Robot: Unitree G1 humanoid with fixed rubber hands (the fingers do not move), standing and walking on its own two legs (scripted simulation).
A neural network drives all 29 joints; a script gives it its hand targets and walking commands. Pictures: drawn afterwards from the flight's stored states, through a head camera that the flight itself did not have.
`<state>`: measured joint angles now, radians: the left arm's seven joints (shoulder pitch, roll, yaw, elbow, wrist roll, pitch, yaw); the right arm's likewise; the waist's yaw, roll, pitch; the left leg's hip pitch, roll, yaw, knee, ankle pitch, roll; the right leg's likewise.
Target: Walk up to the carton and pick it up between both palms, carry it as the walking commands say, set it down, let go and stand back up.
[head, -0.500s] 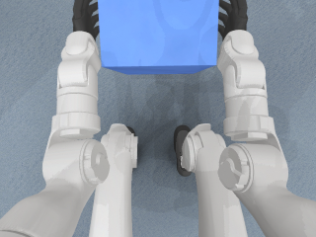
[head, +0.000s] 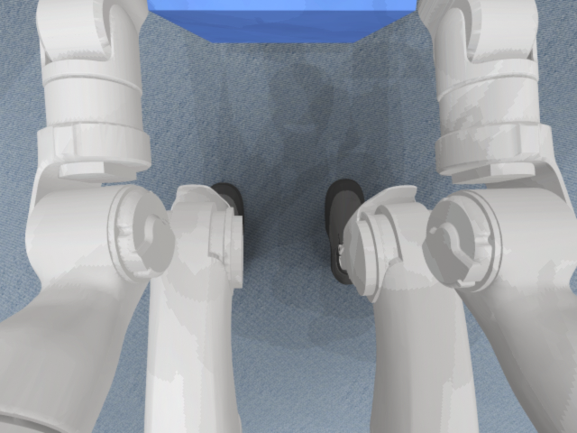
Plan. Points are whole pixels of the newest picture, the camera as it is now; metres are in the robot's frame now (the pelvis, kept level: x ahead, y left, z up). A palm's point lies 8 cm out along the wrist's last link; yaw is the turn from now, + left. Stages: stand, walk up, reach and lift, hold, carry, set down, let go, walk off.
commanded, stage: set down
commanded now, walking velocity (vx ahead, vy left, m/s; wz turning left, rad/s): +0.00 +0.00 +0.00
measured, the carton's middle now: out of the picture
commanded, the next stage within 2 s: none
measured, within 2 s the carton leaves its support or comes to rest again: rests again in 1.00 s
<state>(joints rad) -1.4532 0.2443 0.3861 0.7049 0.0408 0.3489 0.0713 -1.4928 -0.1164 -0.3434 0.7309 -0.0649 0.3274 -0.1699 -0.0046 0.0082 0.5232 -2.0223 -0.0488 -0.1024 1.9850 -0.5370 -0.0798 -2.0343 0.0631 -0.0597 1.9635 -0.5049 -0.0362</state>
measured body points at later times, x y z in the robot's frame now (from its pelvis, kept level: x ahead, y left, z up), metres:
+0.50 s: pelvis +0.02 +0.01 -0.04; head +0.41 +0.01 +0.17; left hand +0.59 +0.18 -0.23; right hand +0.59 -0.12 -0.22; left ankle +0.13 +0.14 -0.40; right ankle +0.13 -0.09 -0.40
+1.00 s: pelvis +0.02 +0.01 -0.05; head +0.41 +0.01 +0.16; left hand +0.59 +0.18 -0.24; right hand +0.59 -0.12 -0.25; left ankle +0.13 +0.14 -0.40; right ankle +0.13 -0.09 -0.40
